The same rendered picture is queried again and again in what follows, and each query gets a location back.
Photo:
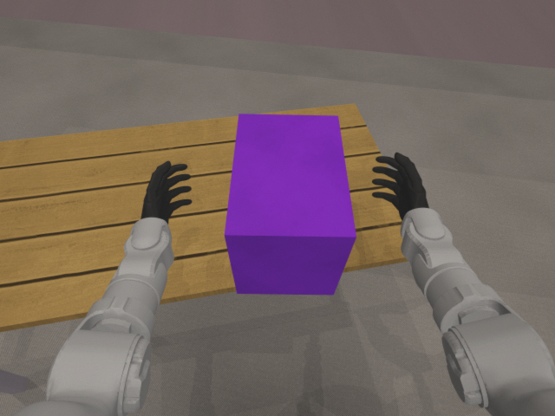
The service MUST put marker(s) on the robot left hand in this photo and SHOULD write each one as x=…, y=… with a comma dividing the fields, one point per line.
x=156, y=202

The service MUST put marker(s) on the robot right hand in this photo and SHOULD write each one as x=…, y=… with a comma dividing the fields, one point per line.
x=410, y=193

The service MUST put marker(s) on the right robot upper arm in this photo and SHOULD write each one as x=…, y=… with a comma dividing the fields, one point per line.
x=497, y=363

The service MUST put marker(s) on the left robot forearm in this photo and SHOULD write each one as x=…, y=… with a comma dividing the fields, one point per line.
x=134, y=293

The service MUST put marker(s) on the table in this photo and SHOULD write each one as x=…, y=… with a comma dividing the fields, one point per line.
x=68, y=204

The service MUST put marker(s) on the left robot upper arm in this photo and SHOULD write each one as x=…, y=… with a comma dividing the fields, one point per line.
x=99, y=373

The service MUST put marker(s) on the carton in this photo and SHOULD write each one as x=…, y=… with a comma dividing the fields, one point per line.
x=289, y=226

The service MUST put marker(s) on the right robot forearm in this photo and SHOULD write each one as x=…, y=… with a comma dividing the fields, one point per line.
x=455, y=293

